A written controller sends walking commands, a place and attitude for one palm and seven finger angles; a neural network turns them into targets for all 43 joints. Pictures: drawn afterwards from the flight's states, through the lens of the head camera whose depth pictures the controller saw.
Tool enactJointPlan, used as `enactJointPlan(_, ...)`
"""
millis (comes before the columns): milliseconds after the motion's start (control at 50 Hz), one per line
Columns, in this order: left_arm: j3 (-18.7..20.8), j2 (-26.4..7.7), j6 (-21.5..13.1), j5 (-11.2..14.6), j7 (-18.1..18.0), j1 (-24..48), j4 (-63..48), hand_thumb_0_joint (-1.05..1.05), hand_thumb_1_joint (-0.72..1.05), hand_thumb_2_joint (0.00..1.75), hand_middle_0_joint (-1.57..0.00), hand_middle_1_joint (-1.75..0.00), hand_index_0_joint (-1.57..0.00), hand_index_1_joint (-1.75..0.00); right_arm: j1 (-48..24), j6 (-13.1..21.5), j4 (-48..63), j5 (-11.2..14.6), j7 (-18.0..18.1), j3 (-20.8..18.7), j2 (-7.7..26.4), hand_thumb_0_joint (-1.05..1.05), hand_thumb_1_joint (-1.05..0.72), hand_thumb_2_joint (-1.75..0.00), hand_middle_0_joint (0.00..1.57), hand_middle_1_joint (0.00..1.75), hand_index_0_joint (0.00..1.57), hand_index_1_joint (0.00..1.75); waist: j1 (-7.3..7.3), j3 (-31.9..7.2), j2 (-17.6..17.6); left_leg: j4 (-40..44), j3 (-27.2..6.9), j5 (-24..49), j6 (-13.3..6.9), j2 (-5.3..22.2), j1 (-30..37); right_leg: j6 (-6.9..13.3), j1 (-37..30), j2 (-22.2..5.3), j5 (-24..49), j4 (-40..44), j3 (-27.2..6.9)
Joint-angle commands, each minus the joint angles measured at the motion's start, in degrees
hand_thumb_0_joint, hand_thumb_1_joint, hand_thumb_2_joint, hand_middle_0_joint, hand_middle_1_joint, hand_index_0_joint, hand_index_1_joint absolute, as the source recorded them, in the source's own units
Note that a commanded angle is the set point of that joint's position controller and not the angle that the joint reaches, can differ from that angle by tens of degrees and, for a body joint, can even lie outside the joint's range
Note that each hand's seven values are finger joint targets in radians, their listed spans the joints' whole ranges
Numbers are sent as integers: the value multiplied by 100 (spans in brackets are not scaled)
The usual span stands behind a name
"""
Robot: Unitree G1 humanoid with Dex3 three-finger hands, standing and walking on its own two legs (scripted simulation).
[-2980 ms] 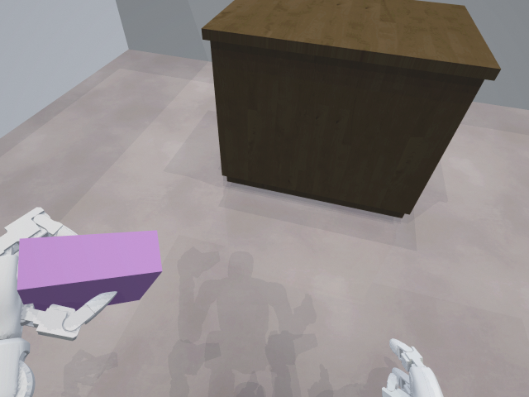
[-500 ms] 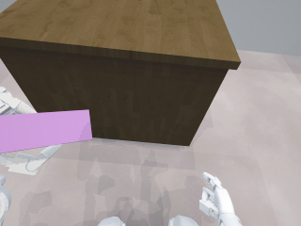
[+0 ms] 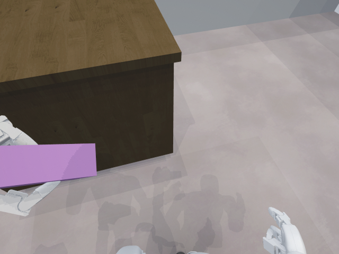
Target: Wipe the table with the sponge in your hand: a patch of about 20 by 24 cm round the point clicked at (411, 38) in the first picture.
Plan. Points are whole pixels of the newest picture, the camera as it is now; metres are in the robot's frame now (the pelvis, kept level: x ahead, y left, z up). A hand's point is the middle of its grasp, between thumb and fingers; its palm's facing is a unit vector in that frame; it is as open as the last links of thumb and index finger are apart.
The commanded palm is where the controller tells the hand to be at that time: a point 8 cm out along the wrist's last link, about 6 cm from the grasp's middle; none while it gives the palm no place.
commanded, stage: turn to face it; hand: left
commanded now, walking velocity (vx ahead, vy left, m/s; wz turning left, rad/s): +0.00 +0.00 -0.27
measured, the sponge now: (56, 166) +0.24 +0.18 +0.17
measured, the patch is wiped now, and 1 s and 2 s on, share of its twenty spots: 0.00 0.00 0.00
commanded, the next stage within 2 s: take the last steps up to it in 0.22 s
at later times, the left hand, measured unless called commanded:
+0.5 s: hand (27, 197) +0.19 +0.20 +0.18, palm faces +0.35 -0.84 -0.42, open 9.0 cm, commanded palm +0.14 +0.24 +0.18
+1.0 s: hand (32, 172) +0.23 +0.22 +0.17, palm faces +0.32 -0.86 -0.40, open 9.0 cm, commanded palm +0.17 +0.26 +0.18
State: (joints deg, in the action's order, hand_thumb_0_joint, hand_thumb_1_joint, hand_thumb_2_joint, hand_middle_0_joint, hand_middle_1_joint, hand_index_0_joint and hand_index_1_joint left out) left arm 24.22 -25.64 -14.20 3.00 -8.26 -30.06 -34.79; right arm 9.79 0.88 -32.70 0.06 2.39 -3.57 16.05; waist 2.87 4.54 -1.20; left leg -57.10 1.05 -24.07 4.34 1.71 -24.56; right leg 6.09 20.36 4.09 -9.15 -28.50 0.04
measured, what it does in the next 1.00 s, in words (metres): steps on the spot: left foot, then right foot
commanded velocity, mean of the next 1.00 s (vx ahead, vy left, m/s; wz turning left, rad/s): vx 0.21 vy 0.08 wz -0.05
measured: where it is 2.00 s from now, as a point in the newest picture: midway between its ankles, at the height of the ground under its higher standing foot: outside the picture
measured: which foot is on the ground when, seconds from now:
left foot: up 0.00-0.18, down 0.20-0.50, up 0.52-0.84, down 0.86-1.00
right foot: down 0.00-0.24, up 0.26-0.46, down 0.48-0.86, up 0.88-1.00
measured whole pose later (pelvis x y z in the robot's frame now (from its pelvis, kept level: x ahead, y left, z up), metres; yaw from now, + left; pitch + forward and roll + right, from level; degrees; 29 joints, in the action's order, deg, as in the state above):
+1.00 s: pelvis -0.02 +0.00 +0.00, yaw -7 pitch -1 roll +0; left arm 20.7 -20.8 -13.3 0.6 -9.2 -25.2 -24.9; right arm 13.7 5.6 -36.1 0.2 3.6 -1.7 10.9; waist 1.1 0.8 -0.7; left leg -30.6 6.4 -15.4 -1.9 1.4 -14.3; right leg -0.8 23.2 -2.5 -28.1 -57.7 4.0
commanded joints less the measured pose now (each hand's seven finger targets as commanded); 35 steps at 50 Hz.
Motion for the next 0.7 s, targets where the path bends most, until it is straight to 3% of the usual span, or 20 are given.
enactJointPlan(0, 919, -599, -207, 99, -148, -602, -12, 0, 10, 130, -120, -160, -120, -160, -271, 229, 877, 109, -77, -19, 216, 0, -90, -90, 20, 30, 20, 30, -380, -1703, -410, 975, -62, -218, -125, 79, -237, 125, -1898, -1695, 2045, 830, -1837)
enactJointPlan(80, 556, -482, -136, 48, -83, -173, -108, 0, 10, 130, -120, -160, -120, -160, -212, 156, 959, 150, -48, 2, 324, 0, -90, -90, 20, 30, 20, 30, -375, -1520, -574, 1841, -33, -261, -298, -40, 362, -26, -1288, -1550, 637, 1268, -2085)
enactJointPlan(160, 154, -520, -155, -64, -90, 605, -741, 0, 10, 130, -120, -160, -120, -160, -62, 185, 971, 67, 27, 26, 365, 0, -90, -90, 20, 30, 20, 30, -276, -1334, 32, 3472, -44, 290, -555, 185, 1747, -347, -267, -1062, -1052, 1211, -1804)
enactJointPlan(200, 201, -685, -245, -130, -96, 1090, -1160, 0, 10, 130, -120, -160, -120, -160, -179, 268, 1050, 15, 84, 17, 502, 0, -90, -90, 20, 30, 20, 30, -380, -780, 1275, 4297, -1457, -233, -1150, 1503, 1732, -669, 821, -232, -1551, -158, -1141)
enactJointPlan(220, 250, -694, -260, -202, -133, 1109, -1048, 0, 10, 130, -120, -160, -120, -160, -172, 371, 1004, 4, 80, 76, 346, 0, -90, -90, 20, 30, 20, 30, -452, -775, 1683, 4672, -1897, -199, -1492, 2134, 1123, -744, 604, -63, -1498, -1712, -512)
enactJointPlan(240, 274, -748, -256, -272, -144, 1228, -924, 0, 10, 130, -120, -160, -120, -160, -276, 462, 958, -21, 84, 122, 164, 0, -90, -90, 20, 30, 20, 30, -452, -523, 1775, 4939, -1702, -679, -1566, 2221, 98, -747, 222, -153, -1439, -2948, -422)
enactJointPlan(260, 267, -673, -245, -296, -114, 1198, -730, 0, 10, 130, -120, -160, -120, -160, -218, 495, 891, -45, 69, 78, 150, 0, -90, -90, 20, 30, 20, 30, -445, -283, 1624, 4888, -1297, -650, -1513, 2029, -387, -751, 22, -199, -1354, -3378, -405)
enactJointPlan(300, 138, -558, -206, -245, -57, 1523, -720, 0, 10, 130, -120, -160, -120, -160, -113, 590, 782, -10, 27, 51, 212, 0, -90, -90, 20, 30, 20, 30, -422, -148, 1494, 4432, -391, 86, -1293, 1672, 27, -794, 303, -293, -1365, -2930, -96)
enactJointPlan(360, -159, -158, -105, -252, -97, 1325, -139, 0, 10, 130, -120, -160, -120, -160, 46, 716, 577, 38, 16, 59, 278, 0, -90, -90, 20, 30, 20, 30, -272, -370, 1427, 4001, -473, 796, -1133, 1494, 816, -794, 56, -287, -1724, -1335, 330)
enactJointPlan(420, -192, -152, -22, -289, -114, 1478, 195, 0, 10, 130, -120, -160, -120, -160, -96, 713, 516, 51, 49, 111, 306, 0, -90, -90, 20, 30, 20, 30, -249, -515, 1095, 3541, -308, -322, -953, 1217, 518, -779, -939, -177, -1303, 72, 776)
enactJointPlan(440, -131, -237, -29, -306, -128, 1468, 256, 0, 10, 130, -120, -160, -120, -160, -122, 693, 487, 42, 67, 127, 279, 0, -90, -90, 20, 30, 20, 30, -229, -634, 798, 3150, -148, -521, -850, 1025, 346, -685, -1294, -316, -1131, 483, 599)
enactJointPlan(460, -90, -313, -32, -317, -136, 1442, 296, 0, 10, 130, -120, -160, -120, -160, -112, 649, 482, 39, 70, 123, 205, 0, -90, -90, 20, 30, 20, 30, -217, -708, 127, 2234, 192, -650, -702, 679, -46, -368, -1479, -869, -1419, 797, -273)
enactJointPlan(480, 72, -579, -23, -298, -164, 1399, 270, 0, 10, 130, -120, -160, -120, -160, -168, 603, 528, 35, 80, 153, 69, 0, -90, -90, 20, 30, 20, 30, -242, -731, -1231, 938, 528, -741, -480, 115, -866, 165, -1704, -1884, -1749, 1332, -1997)
enactJointPlan(500, 139, -659, -23, -265, -178, 1449, 183, 0, 10, 130, -120, -160, -120, -160, -384, 611, 547, 26, 58, 115, 169, 0, -90, -90, 20, 30, 20, 30, -385, -634, -1465, -263, 262, -778, -405, 34, -1409, 569, -1678, -2605, -1776, 1679, -2833)
enactJointPlan(520, 96, -633, -66, -239, -148, 1461, -5, 0, 10, 130, -120, -160, -120, -160, -439, 601, 510, 39, 37, 33, 242, 0, -90, -90, 20, 30, 20, 30, -335, -586, -1128, -783, -214, -301, -399, 191, -1407, 616, -1415, -2606, -1936, 1811, -2828)
enactJointPlan(540, 251, -670, -98, -220, -135, 1084, -46, 0, 10, 130, -120, -160, -120, -160, -462, 568, 524, 40, 39, 70, 189, 0, -90, -90, 20, 30, 20, 30, -314, -466, -690, -907, -302, 32, -359, 277, -1435, 680, -1320, -2526, -1448, 1745, -2664)
enactJointPlan(560, 388, -722, -163, -209, -132, 684, -174, 0, 10, 130, -120, -160, -120, -160, -460, 495, 500, 10, 43, 164, 91, 0, -90, -90, 20, 30, 20, 30, -317, -477, -248, -798, -285, 260, -324, 341, -1345, 616, -1287, -2330, -667, 1582, -2082)
enactJointPlan(600, 635, -879, -309, -186, -138, 483, -443, 0, 10, 130, -120, -160, -120, -160, -454, 393, 480, 21, 36, 193, 40, 0, -90, -90, 20, 30, 20, 30, -266, -738, -193, -48, -152, 416, -317, 413, -936, 425, -1302, -2143, 216, 1355, -1073)
enactJointPlan(620, 580, -788, -365, -181, -140, 473, -550, 0, 10, 130, -120, -160, -120, -160, -432, 399, 519, 17, 46, 175, 20, 0, -90, -90, 20, 30, 20, 30, -236, -845, -400, 430, -29, 482, -334, 403, -743, 373, -1426, -2068, 412, 1285, -831)
enactJointPlan(680, 630, -733, -392, -171, -220, 333, -614, 0, 10, 130, -120, -160, -120, -160, -322, 496, 590, -2, 93, 66, 42, 0, -90, -90, 20, 30, 20, 30, -341, -1041, -504, 1499, 343, 608, -424, 241, -236, 377, -1609, -2021, 493, 1171, -848)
